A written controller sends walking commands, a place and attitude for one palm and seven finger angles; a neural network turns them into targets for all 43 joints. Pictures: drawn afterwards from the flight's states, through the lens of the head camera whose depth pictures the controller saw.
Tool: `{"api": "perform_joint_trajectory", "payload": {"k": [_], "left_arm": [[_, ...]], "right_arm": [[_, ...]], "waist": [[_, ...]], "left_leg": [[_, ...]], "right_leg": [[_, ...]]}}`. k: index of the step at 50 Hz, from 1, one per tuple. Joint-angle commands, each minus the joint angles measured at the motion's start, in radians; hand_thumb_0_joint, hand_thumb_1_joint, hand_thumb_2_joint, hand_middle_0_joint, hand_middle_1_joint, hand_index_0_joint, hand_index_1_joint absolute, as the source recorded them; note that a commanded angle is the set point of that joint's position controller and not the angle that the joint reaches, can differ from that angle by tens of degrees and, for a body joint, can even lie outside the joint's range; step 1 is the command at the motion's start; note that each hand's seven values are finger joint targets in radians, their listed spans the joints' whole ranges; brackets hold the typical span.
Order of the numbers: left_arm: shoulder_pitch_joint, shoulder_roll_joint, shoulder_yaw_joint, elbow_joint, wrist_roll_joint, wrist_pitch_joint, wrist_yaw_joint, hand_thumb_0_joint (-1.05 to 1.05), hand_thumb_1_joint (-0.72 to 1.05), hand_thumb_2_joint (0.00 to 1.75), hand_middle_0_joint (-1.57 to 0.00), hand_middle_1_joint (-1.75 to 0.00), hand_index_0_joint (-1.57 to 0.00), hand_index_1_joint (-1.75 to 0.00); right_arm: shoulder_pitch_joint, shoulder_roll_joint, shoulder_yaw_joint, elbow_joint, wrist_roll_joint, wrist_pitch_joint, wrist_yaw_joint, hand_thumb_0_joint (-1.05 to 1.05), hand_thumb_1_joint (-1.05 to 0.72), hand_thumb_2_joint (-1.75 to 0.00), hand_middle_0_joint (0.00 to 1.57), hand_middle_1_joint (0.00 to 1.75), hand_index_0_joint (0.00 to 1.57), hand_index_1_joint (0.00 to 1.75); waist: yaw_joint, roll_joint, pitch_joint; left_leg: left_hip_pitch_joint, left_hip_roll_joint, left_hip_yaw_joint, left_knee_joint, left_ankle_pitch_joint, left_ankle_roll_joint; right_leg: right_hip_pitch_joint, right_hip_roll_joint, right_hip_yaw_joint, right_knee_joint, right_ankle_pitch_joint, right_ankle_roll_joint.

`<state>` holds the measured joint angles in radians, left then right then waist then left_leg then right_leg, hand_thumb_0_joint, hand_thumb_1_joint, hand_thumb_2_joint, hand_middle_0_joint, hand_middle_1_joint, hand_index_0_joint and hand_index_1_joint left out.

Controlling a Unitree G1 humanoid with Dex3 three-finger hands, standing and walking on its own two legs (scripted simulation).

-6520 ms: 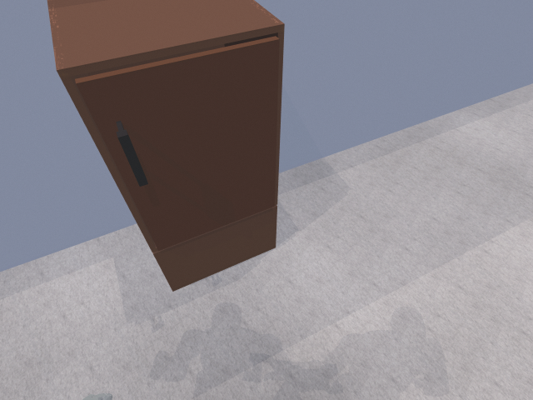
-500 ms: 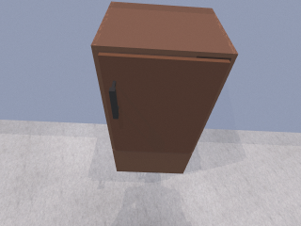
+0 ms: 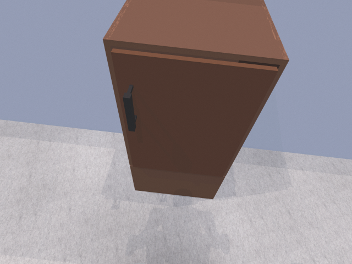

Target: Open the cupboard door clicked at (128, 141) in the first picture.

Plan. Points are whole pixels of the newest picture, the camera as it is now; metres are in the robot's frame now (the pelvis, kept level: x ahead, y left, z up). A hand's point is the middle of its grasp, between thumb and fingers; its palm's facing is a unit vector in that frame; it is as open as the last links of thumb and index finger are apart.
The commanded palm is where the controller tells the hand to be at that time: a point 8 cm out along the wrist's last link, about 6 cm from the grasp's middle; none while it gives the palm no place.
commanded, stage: come to a stop and stand still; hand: left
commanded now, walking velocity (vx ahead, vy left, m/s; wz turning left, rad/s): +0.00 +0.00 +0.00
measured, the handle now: (131, 108) +0.53 +0.18 -0.01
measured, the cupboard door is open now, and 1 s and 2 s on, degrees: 0 0 0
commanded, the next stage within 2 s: look again from close up in 1.58 s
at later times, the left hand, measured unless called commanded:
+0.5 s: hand out of the picture -0.02 +0.19 -0.15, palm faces +0.00 -0.97 -0.25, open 7.4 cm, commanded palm none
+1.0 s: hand out of the picture -0.01 +0.12 -0.16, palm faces -0.01 -0.98 -0.20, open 7.3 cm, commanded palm none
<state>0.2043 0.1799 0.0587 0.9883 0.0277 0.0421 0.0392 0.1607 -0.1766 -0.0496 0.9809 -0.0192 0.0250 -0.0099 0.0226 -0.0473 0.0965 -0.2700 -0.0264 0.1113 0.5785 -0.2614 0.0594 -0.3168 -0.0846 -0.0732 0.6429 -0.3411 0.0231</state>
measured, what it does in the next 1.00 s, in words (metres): stands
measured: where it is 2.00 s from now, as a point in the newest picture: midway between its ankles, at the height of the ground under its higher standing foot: outside the picture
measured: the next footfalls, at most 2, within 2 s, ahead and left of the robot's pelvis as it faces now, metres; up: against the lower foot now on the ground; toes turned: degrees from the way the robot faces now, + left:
none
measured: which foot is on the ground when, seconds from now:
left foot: down 0.00-1.00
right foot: down 0.00-1.00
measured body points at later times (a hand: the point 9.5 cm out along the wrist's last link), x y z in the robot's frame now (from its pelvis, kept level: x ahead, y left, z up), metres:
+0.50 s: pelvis -0.02 +0.01 +0.01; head -0.03 -0.02 +0.46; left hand -0.02 +0.25 -0.13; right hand +0.01 -0.23 -0.15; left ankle +0.02 +0.07 -0.73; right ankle +0.00 -0.15 -0.73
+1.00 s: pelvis +0.00 -0.04 +0.01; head +0.01 -0.06 +0.46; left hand +0.00 +0.17 -0.14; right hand -0.02 -0.24 -0.16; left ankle +0.02 +0.07 -0.73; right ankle +0.00 -0.15 -0.73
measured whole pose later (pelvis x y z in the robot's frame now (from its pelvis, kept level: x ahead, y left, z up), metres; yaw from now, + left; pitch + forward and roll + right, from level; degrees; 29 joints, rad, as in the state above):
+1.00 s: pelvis +0.00 -0.04 +0.01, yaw -1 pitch -1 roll +1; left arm 0.29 0.12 -0.02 1.13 0.02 -0.02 0.04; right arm 0.32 -0.12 0.01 1.11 -0.01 -0.02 -0.02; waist -0.01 0.02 0.04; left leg -0.22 0.01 0.10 0.43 -0.20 0.01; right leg -0.21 0.00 0.00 0.49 -0.26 -0.02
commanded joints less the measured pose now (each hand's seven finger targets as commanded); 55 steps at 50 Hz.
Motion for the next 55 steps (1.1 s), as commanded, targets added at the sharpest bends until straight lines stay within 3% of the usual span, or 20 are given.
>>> {"api": "perform_joint_trajectory", "payload": {"k": [1, 2, 4, 5, 6, 7, 8, 9, 10, 11, 12, 13, 14, 15, 18, 35, 43, 55], "left_arm": [[0.182, 0.101, -0.023, 0.015, -0.017, -0.033, 0.029, 0.0, 0.9, 0.9, -0.2, -0.3, -0.2, -0.3], [0.136, 0.126, -0.016, -0.043, -0.01, -0.041, 0.023, 0.0, 0.9, 0.9, -0.2, -0.3, -0.2, -0.3], [0.087, 0.105, -0.026, -0.047, -0.002, -0.054, 0.013, 0.0, 0.9, 0.9, -0.2, -0.3, -0.2, -0.3], [0.088, 0.105, -0.03, -0.044, -0.004, -0.057, 0.011, 0.0, 0.9, 0.9, -0.2, -0.3, -0.2, -0.3], [0.09, 0.109, -0.037, -0.042, -0.007, -0.055, 0.009, 0.0, 0.9, 0.9, -0.2, -0.3, -0.2, -0.3], [0.091, 0.107, -0.041, -0.043, -0.008, -0.047, 0.007, 0.0, 0.9, 0.9, -0.2, -0.3, -0.2, -0.3], [0.107, 0.108, -0.045, -0.037, -0.008, -0.038, 0.007, 0.0, 0.9, 0.9, -0.2, -0.3, -0.2, -0.3], [0.094, 0.113, -0.044, -0.031, -0.004, -0.035, 0.004, 0.0, 0.9, 0.9, -0.2, -0.3, -0.2, -0.3], [0.102, 0.097, -0.046, -0.028, -0.006, -0.032, 0.002, 0.0, 0.9, 0.9, -0.2, -0.3, -0.2, -0.3], [0.111, 0.087, -0.048, -0.027, -0.004, -0.031, 0.001, 0.0, 0.9, 0.9, -0.2, -0.3, -0.2, -0.3], [0.114, 0.087, -0.05, -0.03, -0.002, -0.03, -0.001, 0.0, 0.9, 0.9, -0.2, -0.3, -0.2, -0.3], [0.119, 0.088, -0.049, -0.032, 0.001, -0.027, -0.003, 0.0, 0.9, 0.9, -0.2, -0.3, -0.2, -0.3], [0.129, 0.096, -0.046, -0.032, 0.003, -0.03, -0.004, 0.0, 0.9, 0.9, -0.2, -0.3, -0.2, -0.3], [0.149, 0.097, -0.045, -0.029, 0.002, -0.03, -0.004, 0.0, 0.9, 0.9, -0.2, -0.3, -0.2, -0.3], [0.169, 0.09, -0.047, -0.019, 0.001, -0.034, -0.006, 0.0, 0.9, 0.9, -0.2, -0.3, -0.2, -0.3], [0.156, 0.057, -0.061, 0.076, -0.012, -0.066, -0.006, 0.0, 0.9, 0.9, -0.2, -0.3, -0.2, -0.3], [0.147, 0.041, -0.062, 0.104, -0.018, -0.071, -0.002, 0.0, 0.9, 0.9, -0.2, -0.3, -0.2, -0.3], [0.143, 0.038, -0.06, 0.11, -0.016, -0.074, 0.0, 0.0, 0.9, 0.9, -0.2, -0.3, -0.2, -0.3]], "right_arm": [[-0.034, -0.222, -0.025, -0.091, 0.009, -0.03, -0.007, 0.0, -0.9, -0.9, 0.2, 0.3, 0.2, 0.3], [-0.024, -0.131, -0.012, -0.128, -0.003, -0.03, 0.003, 0.0, -0.9, -0.9, 0.2, 0.3, 0.2, 0.3], [0.064, -0.102, 0.013, -0.137, -0.005, -0.038, -0.002, 0.0, -0.9, -0.9, 0.2, 0.3, 0.2, 0.3], [0.091, -0.1, 0.013, -0.137, -0.001, -0.043, -0.009, 0.0, -0.9, -0.9, 0.2, 0.3, 0.2, 0.3], [0.114, -0.109, 0.012, -0.136, 0.003, -0.049, -0.012, 0.0, -0.9, -0.9, 0.2, 0.3, 0.2, 0.3], [0.124, -0.118, 0.009, -0.136, 0.006, -0.052, -0.012, 0.0, -0.9, -0.9, 0.2, 0.3, 0.2, 0.3], [0.115, -0.127, 0.006, -0.137, 0.006, -0.049, -0.011, 0.0, -0.9, -0.9, 0.2, 0.3, 0.2, 0.3], [0.119, -0.135, 0.004, -0.138, 0.005, -0.044, -0.011, 0.0, -0.9, -0.9, 0.2, 0.3, 0.2, 0.3], [0.107, -0.144, 0.001, -0.137, 0.004, -0.039, -0.01, 0.0, -0.9, -0.9, 0.2, 0.3, 0.2, 0.3], [0.102, -0.137, -0.001, -0.139, 0.002, -0.037, -0.008, 0.0, -0.9, -0.9, 0.2, 0.3, 0.2, 0.3], [0.102, -0.136, -0.003, -0.14, 0.001, -0.033, -0.004, 0.0, -0.9, -0.9, 0.2, 0.3, 0.2, 0.3], [0.104, -0.141, -0.004, -0.138, 0.0, -0.031, -0.002, 0.0, -0.9, -0.9, 0.2, 0.3, 0.2, 0.3], [0.106, -0.135, -0.002, -0.132, -0.003, -0.035, -0.002, 0.0, -0.9, -0.9, 0.2, 0.3, 0.2, 0.3], [0.103, -0.137, -0.002, -0.129, -0.002, -0.035, -0.001, 0.0, -0.9, -0.9, 0.2, 0.3, 0.2, 0.3], [0.11, -0.138, 0.001, -0.117, -0.002, -0.036, 0.001, 0.0, -0.9, -0.9, 0.2, 0.3, 0.2, 0.3], [0.216, -0.068, 0.03, 0.044, 0.006, -0.056, -0.011, 0.0, -0.9, -0.9, 0.2, 0.3, 0.2, 0.3], [0.232, -0.039, 0.038, 0.093, 0.007, -0.06, -0.017, 0.0, -0.9, -0.9, 0.2, 0.3, 0.2, 0.3], [0.21, -0.025, 0.04, 0.12, 0.008, -0.056, -0.022, 0.0, -0.9, -0.9, 0.2, 0.3, 0.2, 0.3]], "waist": [[0.021, 0.272, -0.22], [0.024, 0.257, -0.225], [-0.01, 0.229, -0.16], [-0.021, 0.18, -0.14], [-0.03, 0.158, -0.139], [-0.031, 0.193, -0.12], [-0.021, 0.208, -0.089], [-0.025, 0.121, -0.063], [-0.015, 0.034, -0.038], [-0.015, 0.0, -0.019], [-0.018, -0.016, 0.018], [-0.019, 0.019, 0.044], [-0.015, 0.076, 0.025], [-0.01, 0.093, 0.004], [-0.01, 0.049, -0.016], [-0.032, 0.016, -0.027], [-0.032, 0.051, -0.027], [-0.029, 0.021, -0.014]], "left_leg": [[0.094, 0.259, -0.186, -0.08, 0.511, 0.091], [0.059, 0.217, -0.158, -0.071, 0.389, 0.068], [0.044, 0.2, -0.184, -0.092, 0.346, 0.036], [0.064, 0.18, -0.189, -0.094, 0.383, 0.018], [0.09, 0.179, -0.191, -0.12, 0.392, 0.003], [0.082, 0.189, -0.212, -0.179, 0.335, -0.01], [0.059, 0.199, -0.234, -0.226, 0.234, -0.014], [0.029, 0.204, -0.243, -0.236, 0.176, -0.004], [-0.001, 0.205, -0.238, -0.251, 0.04, 0.011], [-0.028, 0.192, -0.239, -0.282, -0.116, 0.01], [-0.061, 0.18, -0.237, -0.313, -0.242, 0.006], [-0.092, 0.175, -0.243, -0.343, -0.314, 0.003], [-0.078, 0.169, -0.243, -0.354, -0.292, 0.001], [-0.073, 0.171, -0.234, -0.357, -0.313, 0.002], [-0.064, 0.169, -0.229, -0.359, -0.312, 0.004], [0.039, 0.123, -0.145, -0.267, -0.052, -0.016], [0.058, 0.127, -0.124, -0.243, 0.03, -0.027], [0.094, 0.131, -0.11, -0.222, 0.117, -0.034]], "right_leg": [[-0.034, -0.019, 0.121, 0.232, -0.112, -0.053], [0.006, 0.025, 0.057, 0.109, -0.077, -0.044], [0.01, 0.041, 0.059, -0.043, 0.015, -0.048], [0.002, 0.03, 0.091, -0.068, 0.094, -0.061], [0.0, 0.029, 0.097, -0.072, 0.109, -0.064], [0.003, 0.037, 0.078, -0.073, 0.038, -0.055], [0.001, 0.041, 0.071, -0.071, -0.007, -0.046], [0.007, 0.05, 0.062, -0.062, -0.01, -0.041], [0.007, 0.04, 0.078, -0.088, -0.006, -0.043], [0.003, 0.031, 0.095, -0.117, -0.007, -0.049], [-0.01, 0.028, 0.106, -0.137, -0.026, -0.053], [-0.02, 0.03, 0.108, -0.14, -0.046, -0.053], [-0.01, 0.029, 0.104, -0.133, -0.02, -0.055], [-0.003, 0.031, 0.102, -0.132, -0.023, -0.054], [0.001, 0.032, 0.113, -0.152, -0.024, -0.054], [-0.005, -0.017, 0.191, -0.277, 0.015, -0.068], [0.019, -0.013, 0.186, -0.275, 0.077, -0.072], [0.044, -0.012, 0.18, -0.29, 0.171, -0.071]]}}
